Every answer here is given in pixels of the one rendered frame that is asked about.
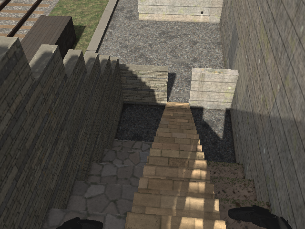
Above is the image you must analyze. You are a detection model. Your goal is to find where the robot right hand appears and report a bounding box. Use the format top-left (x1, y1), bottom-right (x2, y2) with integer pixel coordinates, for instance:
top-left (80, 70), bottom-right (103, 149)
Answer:
top-left (228, 205), bottom-right (293, 229)

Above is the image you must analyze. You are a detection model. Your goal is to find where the robot left hand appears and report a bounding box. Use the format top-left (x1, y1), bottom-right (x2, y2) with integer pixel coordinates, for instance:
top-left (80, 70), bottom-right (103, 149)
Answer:
top-left (56, 217), bottom-right (103, 229)

